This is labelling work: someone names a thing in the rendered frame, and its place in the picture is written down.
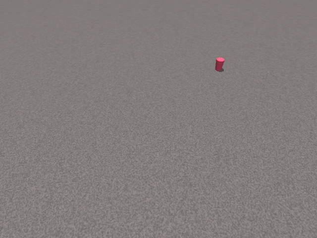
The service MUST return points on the cup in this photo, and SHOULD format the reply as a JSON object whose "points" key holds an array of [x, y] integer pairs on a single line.
{"points": [[219, 63]]}

